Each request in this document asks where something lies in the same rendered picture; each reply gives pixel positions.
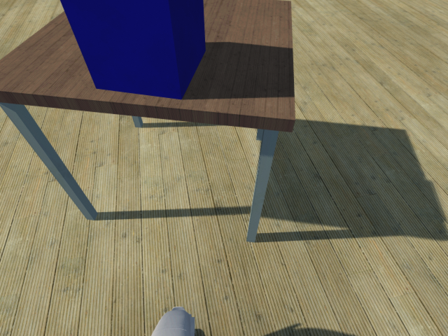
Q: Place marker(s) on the table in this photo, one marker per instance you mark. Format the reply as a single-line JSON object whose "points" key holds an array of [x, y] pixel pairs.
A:
{"points": [[244, 79]]}

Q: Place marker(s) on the left robot thigh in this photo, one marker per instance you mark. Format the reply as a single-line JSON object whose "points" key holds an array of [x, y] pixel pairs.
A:
{"points": [[175, 323]]}

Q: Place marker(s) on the carton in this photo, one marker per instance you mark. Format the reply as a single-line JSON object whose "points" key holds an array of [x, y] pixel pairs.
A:
{"points": [[145, 47]]}

